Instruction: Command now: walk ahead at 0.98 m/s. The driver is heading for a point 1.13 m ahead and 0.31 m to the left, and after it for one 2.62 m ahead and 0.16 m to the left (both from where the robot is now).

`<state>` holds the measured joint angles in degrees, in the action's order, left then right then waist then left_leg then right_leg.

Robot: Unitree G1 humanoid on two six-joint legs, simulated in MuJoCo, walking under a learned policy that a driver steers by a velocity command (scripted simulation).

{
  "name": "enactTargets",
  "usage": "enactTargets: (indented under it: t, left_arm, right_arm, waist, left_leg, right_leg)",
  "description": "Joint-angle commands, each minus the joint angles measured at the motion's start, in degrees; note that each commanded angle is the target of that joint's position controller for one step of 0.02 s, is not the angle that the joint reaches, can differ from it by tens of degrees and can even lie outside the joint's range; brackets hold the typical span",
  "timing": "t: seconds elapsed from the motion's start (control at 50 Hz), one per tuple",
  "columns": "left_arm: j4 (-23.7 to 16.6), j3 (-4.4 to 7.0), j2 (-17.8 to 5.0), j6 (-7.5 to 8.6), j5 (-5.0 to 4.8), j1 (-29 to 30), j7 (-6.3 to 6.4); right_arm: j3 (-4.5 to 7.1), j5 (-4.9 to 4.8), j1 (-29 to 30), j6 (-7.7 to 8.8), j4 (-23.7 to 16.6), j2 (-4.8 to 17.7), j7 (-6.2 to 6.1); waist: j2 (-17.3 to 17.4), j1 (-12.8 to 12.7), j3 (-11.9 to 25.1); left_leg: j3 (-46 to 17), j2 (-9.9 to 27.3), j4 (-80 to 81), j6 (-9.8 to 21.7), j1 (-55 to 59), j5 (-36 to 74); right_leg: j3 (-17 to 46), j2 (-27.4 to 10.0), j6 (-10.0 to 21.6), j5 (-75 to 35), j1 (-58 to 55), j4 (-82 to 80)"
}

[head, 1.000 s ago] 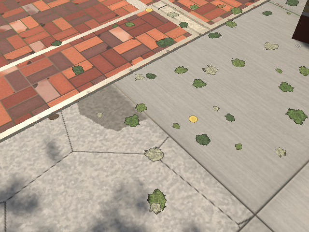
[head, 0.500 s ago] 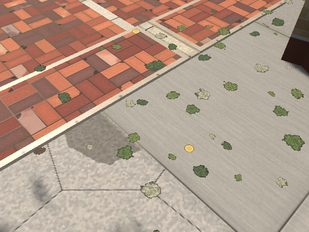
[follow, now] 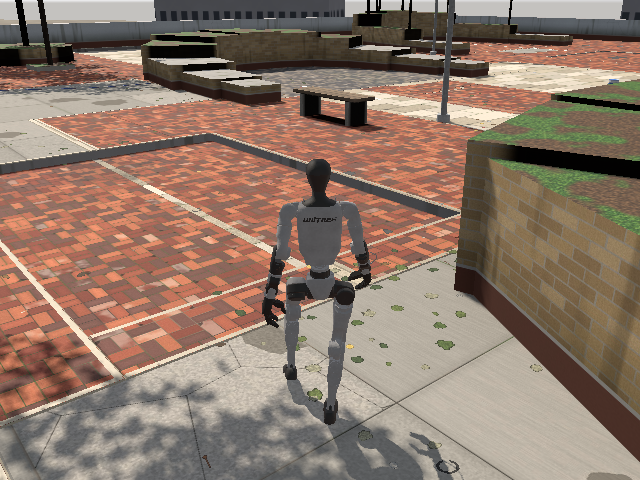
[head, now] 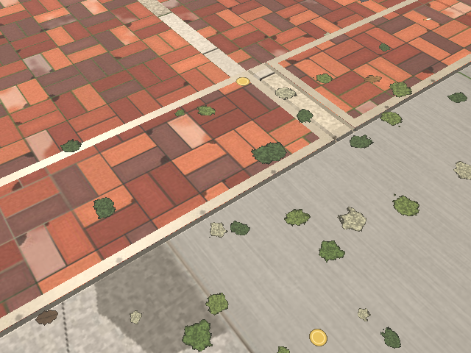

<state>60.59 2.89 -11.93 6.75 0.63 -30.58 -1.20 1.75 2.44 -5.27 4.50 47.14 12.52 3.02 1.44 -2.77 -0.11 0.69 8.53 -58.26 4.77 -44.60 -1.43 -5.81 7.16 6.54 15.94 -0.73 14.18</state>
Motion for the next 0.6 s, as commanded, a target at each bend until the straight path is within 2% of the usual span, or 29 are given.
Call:
enactTargets:
  t: [0.02, 0.04, 0.08, 0.12, 0.14, 0.16, 0.18, 0.2, 0.22, 0.24, 0.26, 0.28, 0.3, 0.32, 0.34, 0.36, 0.38, 0.42, 0.46, 0.48, 0.5, 0.54, 0.56, 0.58, 0.6]
  left_arm:
    - [-4.4, -0.21, -4.5, 2.18, -1.13, 2.3, 0.12]
    - [-3.9, -0.21, -5.6, 2.38, -1.29, 0.7, 0.34]
    - [-3.2, -0.28, -7.2, 2.25, -1.04, -1.0, 0.77]
    - [-3.0, -0.14, -9.4, 1.63, -0.27, -1.7, 1.38]
    - [-2.7, 0.1, -10.7, 0.92, 0.54, -1.7, 1.93]
    - [-2.6, 0.52, -12.1, 0.06, 1.34, -0.7, 2.58]
    - [-3.0, 0.91, -13.2, -0.79, 1.7, 1.8, 2.96]
    - [-4.1, 0.71, -11.1, -0.88, 1.9, 3.5, 2.84]
    - [-6.5, -1.56, 0.7, -0.34, -0.53, -3.8, 1.02]
    - [-7.4, -0.47, -5.7, 0.76, -1.97, 0.0, 1.29]
    - [-10.1, -0.19, -7.0, 1.05, -1.97, 8.5, 1.64]
    - [-10.8, -0.44, -6.4, 1.09, -1.22, 11.6, 1.43]
    - [-10.9, -0.64, -5.0, 0.52, -0.37, 12.6, 0.99]
    - [-11.4, -0.93, -3.8, -0.48, 0.82, 11.5, 0.23]
    - [-11.4, -1.29, -2.1, -1.41, 1.45, 11.1, -0.5]
    - [-12.3, -1.52, -1.5, -1.97, 1.84, 12.6, -0.99]
    - [-13.6, -1.73, -1.5, -2.35, 2.17, 15.4, -1.41]
    - [-17.9, -2.09, -2.8, -2.18, 2.67, 24.9, -1.76]
    - [-20.5, -2.81, -2.8, -1.56, 2.21, 31.3, -2.28]
    - [-21.2, -3.23, -2.5, -1.26, 1.66, 33.1, -2.62]
    - [-21.7, -3.33, -2.7, -1.14, 1.15, 34.7, -2.67]
    - [-22.8, -2.94, -4.8, -1.24, 0.7, 36.7, -1.92]
    - [-23.1, -2.58, -6.1, -1.3, 0.86, 36.8, -1.37]
    - [-23.0, -2.04, -7.7, -1.17, 1.15, 34.5, -0.75]
    - [-21.6, -1.12, -10.0, -0.93, 1.17, 28.5, -0.02]
  right_arm:
    - [-1.27, -0.85, 8.0, 0.5, -5.1, 0.2, 0.94]
    - [-1.49, -1.2, 9.7, 0.56, -5.7, 0.3, 0.99]
    - [-1.39, -1.44, 11.7, 0.59, -6.3, 1.7, 0.59]
    - [-0.58, -1.11, 10.2, 0.69, -6.1, 4.3, -0.2]
    - [-0.02, -1.09, 6.1, 0.64, -5.3, 5.6, -0.74]
    - [0.9, -1.16, -2.7, 0.62, -3.0, 7.6, -1.46]
    - [2.0, -1.07, -14.3, 0.46, 0.7, 9.4, -2.34]
    - [3.5, 0.04, -24.4, 0.1, 3.1, 12.9, -3.4]
    - [4.76, 2.19, -24.2, 0.21, 3.3, 17.5, -3.45]
    - [4.76, 0.13, -23.3, 0.08, 3.5, 13.7, -2.09]
    - [4.13, -0.2, -17.5, 0.69, 4.0, 10.6, -1.83]
    - [3.35, -0.18, -15.1, 1.24, 4.5, 6.8, -1.53]
    - [2.74, 0.14, -13.9, 1.68, 5.1, 4.7, -1.65]
    - [1.95, -0.09, -14.2, 1.96, 6.2, 2.8, -2.05]
    - [1.57, -0.61, -14.9, 2.41, 7.2, 2.3, -2.24]
    - [1.56, -1.33, -15.9, 2.94, 7.8, 2.7, -2.3]
    - [1.67, -1.9, -16.6, 3.35, 8.3, 3.9, -2.24]
    - [1.55, -2.31, -18.8, 3.71, 8.4, 4.7, -1.92]
    - [1.59, -2.61, -19.6, 3.94, 8.0, 5.3, -1.86]
    - [1.85, -2.83, -20.3, 4.1, 7.8, 6.6, -2.0]
    - [2.16, -3.06, -21.5, 4.24, 7.9, 8.3, -2.11]
    - [2.47, -3.07, -22.9, 4.07, 8.0, 10.4, -2.21]
    - [2.45, -2.94, -23.4, 3.84, 8.2, 10.8, -2.23]
    - [2.62, -2.68, -23.7, 3.59, 8.2, 11.9, -2.46]
    - [2.92, -2.11, -23.5, 3.15, 8.2, 13.3, -2.75]
  waist:
    - [-1.5, 1.2, -10.3]
    - [-2.2, 0.8, -10.5]
    - [-3.2, 0.6, -9.6]
    - [-5.9, 1.9, -5.2]
    - [-7.7, 4.4, -1.8]
    - [-9.2, 8.9, 3.0]
    - [-9.0, 14.5, 8.2]
    - [-7.5, 18.0, 13.4]
    - [11.6, 8.9, 19.0]
    - [6.9, 11.1, 21.6]
    - [3.3, 8.9, 9.2]
    - [-2.3, 7.3, 4.3]
    - [-4.1, 5.0, 1.1]
    - [-3.3, 2.2, -0.1]
    - [-1.9, 0.8, -1.4]
    - [-1.2, 0.3, -3.2]
    - [-0.6, 0.1, -5.2]
    - [-0.9, 1.7, -8.8]
    - [-1.4, 2.7, -10.1]
    - [-1.1, 3.3, -9.8]
    - [-0.7, 4.1, -9.3]
    - [0.2, 4.9, -8.0]
    - [0.5, 4.8, -6.3]
    - [2.4, 3.5, -3.4]
    - [4.3, 0.6, 1.1]
  left_leg:
    - [6.0, -2.8, 15.3, -0.1, 10.3, 11.0]
    - [6.7, -3.8, 18.7, 0.6, 12.4, 13.1]
    - [7.8, -6.1, 24.6, 2.1, 12.8, 13.4]
    - [9.6, -10.5, 26.5, 3.3, 16.3, 7.6]
    - [9.4, -12.5, 26.4, 4.0, 20.3, 2.9]
    - [7.7, -13.6, 26.6, 5.1, 28.7, -1.1]
    - [6.8, -13.0, 29.7, 6.1, 39.8, -2.8]
    - [-0.8, -5.5, 26.0, 7.9, 54.2, -14.1]
    - [-32.2, 13.4, 28.9, 15.5, 72.6, -24.8]
    - [-47.5, 13.3, 40.0, 16.6, 72.4, -32.6]
    - [-36.6, 10.8, 43.1, 13.9, 62.5, -28.2]
    - [-29.8, 8.9, 44.6, 12.4, 53.3, -21.5]
    - [-24.2, 6.2, 45.8, 10.5, 46.1, -17.6]
    - [-20.2, 4.0, 47.3, 9.0, 40.2, -16.8]
    - [-17.5, 2.8, 49.0, 8.2, 37.1, -17.0]
    - [-15.5, 2.0, 50.5, 8.0, 35.3, -15.6]
    - [-13.3, 1.4, 52.3, 7.9, 33.6, -13.7]
    - [-10.1, -1.5, 55.2, 8.7, 30.2, -6.0]
    - [-7.1, -4.1, 55.9, 8.1, 26.8, 3.5]
    - [-6.7, -4.2, 57.2, 7.8, 25.7, 7.6]
    - [-7.5, -3.2, 58.6, 7.7, 27.1, 11.5]
    - [-8.5, -1.5, 56.8, 7.2, 36.2, 20.6]
    - [-8.1, -1.6, 53.2, 6.7, 42.1, 29.2]
    - [-8.6, -0.9, 47.6, 5.8, 46.3, 38.5]
    - [-9.1, -0.6, 39.1, 4.9, 48.2, 44.6]
  right_leg:
    - [7.2, -12.5, 3.0, -23.0, 16.6, -14.9]
    - [6.6, -13.6, 2.6, -29.9, 13.8, -15.8]
    - [4.5, -14.6, 1.7, -43.0, 3.4, -14.5]
    - [3.5, -16.1, 0.5, -65.3, -6.0, -6.7]
    - [3.4, -17.2, 0.2, -74.4, -9.0, 0.9]
    - [3.5, -18.3, 0.2, -77.7, -9.3, 12.0]
    - [2.5, -17.9, 0.5, -73.4, -6.4, 26.7]
    - [2.6, -15.4, 1.3, -56.4, 5.8, 45.1]
    - [4.6, -4.6, -0.7, 6.3, 32.9, 70.1]
    - [11.7, -3.8, 1.2, 8.0, 40.8, 75.3]
    - [11.2, -8.0, 1.8, 0.7, 44.9, 71.7]
    - [10.9, -9.8, 1.9, -1.8, 42.9, 67.9]
    - [11.3, -11.3, 1.6, -2.3, 40.2, 65.1]
    - [11.4, -12.3, 0.8, -2.4, 37.2, 62.7]
    - [11.1, -13.3, 0.0, -2.0, 36.4, 60.5]
    - [10.3, -14.4, -0.9, -2.1, 37.9, 58.5]
    - [9.0, -15.3, -1.7, -3.5, 40.3, 56.3]
    - [5.2, -16.0, -3.4, -10.1, 42.3, 46.5]
    - [3.0, -14.3, -4.5, -18.9, 36.2, 32.4]
    - [1.8, -12.8, -4.5, -22.6, 31.0, 26.7]
    - [1.1, -11.5, -4.4, -25.6, 27.7, 23.7]
    - [1.4, -10.0, -3.8, -27.1, 27.0, 19.2]
    - [1.2, -8.6, -3.2, -24.3, 26.9, 17.4]
    - [1.6, -6.9, -2.6, -20.3, 23.8, 16.0]
    - [2.6, -5.6, -1.8, -15.7, 17.2, 15.9]
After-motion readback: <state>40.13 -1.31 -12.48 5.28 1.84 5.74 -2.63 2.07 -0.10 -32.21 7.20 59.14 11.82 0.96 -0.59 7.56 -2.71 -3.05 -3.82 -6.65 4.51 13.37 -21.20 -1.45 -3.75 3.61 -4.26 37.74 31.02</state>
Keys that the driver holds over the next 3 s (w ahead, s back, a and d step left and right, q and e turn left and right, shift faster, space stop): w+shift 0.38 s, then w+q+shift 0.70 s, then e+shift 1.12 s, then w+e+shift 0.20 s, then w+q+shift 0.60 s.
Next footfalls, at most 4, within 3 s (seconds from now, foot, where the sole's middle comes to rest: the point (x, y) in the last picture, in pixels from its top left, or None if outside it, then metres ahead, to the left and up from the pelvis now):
0.20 left None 0.41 0.08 -0.77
0.64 right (285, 248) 0.86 -0.10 -0.77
1.10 left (204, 167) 1.20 0.20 -0.77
1.56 right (211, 117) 1.49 0.20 -0.77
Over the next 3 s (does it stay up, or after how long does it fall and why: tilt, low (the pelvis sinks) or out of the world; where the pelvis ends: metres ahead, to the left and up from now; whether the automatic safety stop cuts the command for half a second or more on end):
stays up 1.93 0.13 -0.13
